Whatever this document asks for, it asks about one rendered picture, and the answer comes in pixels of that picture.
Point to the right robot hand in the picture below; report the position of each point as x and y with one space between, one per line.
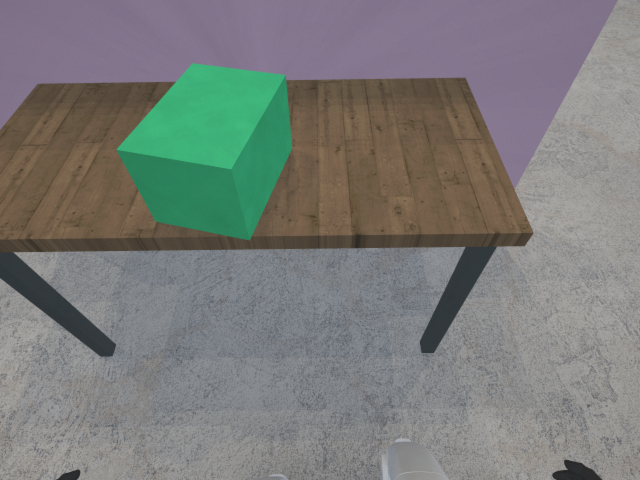
576 471

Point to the table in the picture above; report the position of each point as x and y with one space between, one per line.
375 163

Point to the right robot thigh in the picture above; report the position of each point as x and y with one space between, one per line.
409 461

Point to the carton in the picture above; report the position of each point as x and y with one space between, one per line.
208 155

